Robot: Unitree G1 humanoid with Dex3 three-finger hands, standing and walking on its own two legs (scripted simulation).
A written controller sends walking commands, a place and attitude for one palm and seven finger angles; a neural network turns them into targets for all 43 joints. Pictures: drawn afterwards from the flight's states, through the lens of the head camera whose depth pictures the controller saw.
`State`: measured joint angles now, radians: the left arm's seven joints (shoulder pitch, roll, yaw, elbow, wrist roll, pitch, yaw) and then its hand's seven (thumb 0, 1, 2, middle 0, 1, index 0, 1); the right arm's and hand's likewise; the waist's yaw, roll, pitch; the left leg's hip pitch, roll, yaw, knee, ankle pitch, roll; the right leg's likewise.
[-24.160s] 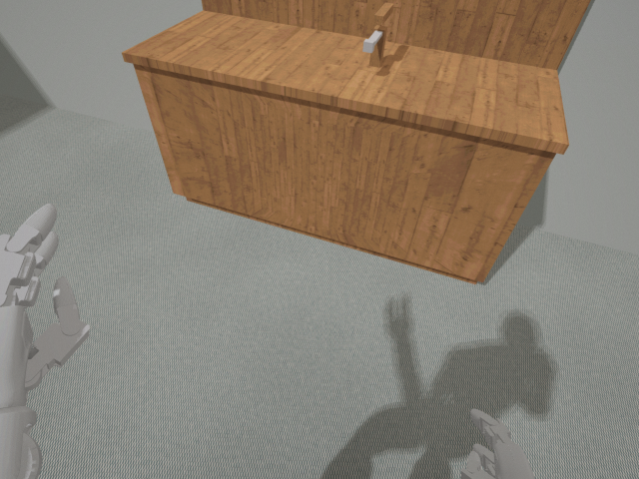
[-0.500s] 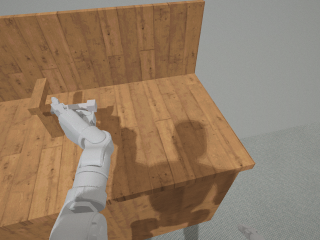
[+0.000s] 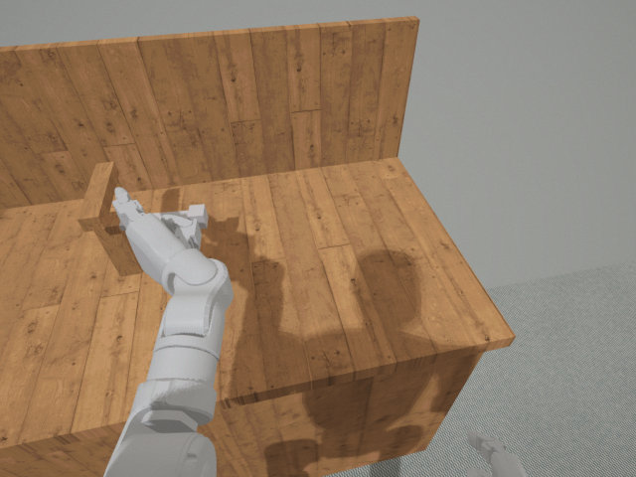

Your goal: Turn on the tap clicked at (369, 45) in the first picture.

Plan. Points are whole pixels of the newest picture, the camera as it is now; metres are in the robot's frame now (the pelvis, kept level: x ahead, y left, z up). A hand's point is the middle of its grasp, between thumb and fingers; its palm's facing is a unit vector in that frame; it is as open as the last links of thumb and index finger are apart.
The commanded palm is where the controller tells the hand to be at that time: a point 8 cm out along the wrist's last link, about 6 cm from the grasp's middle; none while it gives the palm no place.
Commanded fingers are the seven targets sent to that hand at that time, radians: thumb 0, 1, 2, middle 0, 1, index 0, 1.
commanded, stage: lift the hand up off the lever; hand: left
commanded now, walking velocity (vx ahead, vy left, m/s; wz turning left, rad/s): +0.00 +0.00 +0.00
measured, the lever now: (198, 216) +0.48 +0.24 +0.07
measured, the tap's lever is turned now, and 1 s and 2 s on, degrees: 84 84 84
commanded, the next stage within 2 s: draw the hand back beside the body in 0.42 s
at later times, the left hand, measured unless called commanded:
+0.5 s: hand (189, 224) +0.38 +0.20 +0.14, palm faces +0.79 -0.62 -0.06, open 7.8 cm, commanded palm +0.33 +0.22 +0.14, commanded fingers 0.00 0.90 0.90 -0.15 -0.15 -0.15 -0.15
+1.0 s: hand (156, 277) +0.29 +0.21 +0.15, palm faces +0.28 -0.93 -0.24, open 7.7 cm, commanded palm +0.26 +0.24 +0.16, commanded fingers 0.00 0.90 0.90 -0.17 -0.23 -0.17 -0.23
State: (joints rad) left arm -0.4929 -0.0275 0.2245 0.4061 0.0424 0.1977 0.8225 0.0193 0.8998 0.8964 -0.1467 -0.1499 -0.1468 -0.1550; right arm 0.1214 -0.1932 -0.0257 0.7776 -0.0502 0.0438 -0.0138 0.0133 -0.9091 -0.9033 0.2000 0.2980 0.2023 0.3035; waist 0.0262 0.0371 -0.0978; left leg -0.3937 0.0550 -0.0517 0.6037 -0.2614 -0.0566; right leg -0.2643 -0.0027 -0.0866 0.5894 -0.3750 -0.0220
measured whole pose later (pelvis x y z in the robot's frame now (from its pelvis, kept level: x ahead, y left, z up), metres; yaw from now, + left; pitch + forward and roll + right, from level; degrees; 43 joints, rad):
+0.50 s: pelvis +0.00 +0.00 +0.00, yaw +0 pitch +2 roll -1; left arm -0.50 -0.02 0.23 0.39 0.04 0.24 0.82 0.02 0.90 0.90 -0.15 -0.15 -0.15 -0.16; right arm 0.10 -0.19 -0.02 0.79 -0.04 0.03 -0.02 0.01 -0.91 -0.90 0.20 0.30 0.20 0.30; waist 0.04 0.03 -0.08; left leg -0.35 0.06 -0.05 0.56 -0.24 -0.06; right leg -0.23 0.00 -0.09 0.55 -0.36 -0.02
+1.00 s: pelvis +0.00 +0.01 +0.01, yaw -2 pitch -5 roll +0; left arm 0.05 0.29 0.11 -0.05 -0.06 -0.03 0.13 0.02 0.90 0.90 -0.16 -0.20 -0.16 -0.20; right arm 0.19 -0.25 0.01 0.67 0.01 -0.02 -0.09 0.02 -0.91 -0.90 0.20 0.30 0.20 0.30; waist 0.06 0.05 0.03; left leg -0.14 0.06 0.00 0.43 -0.21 -0.04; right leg -0.02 0.00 -0.05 0.41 -0.29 -0.01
